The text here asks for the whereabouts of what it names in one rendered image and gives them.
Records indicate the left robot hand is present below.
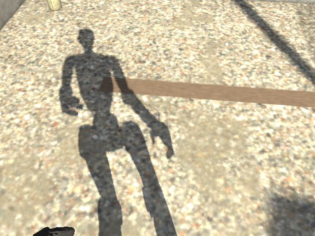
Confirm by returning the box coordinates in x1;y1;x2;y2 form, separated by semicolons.
32;226;75;236

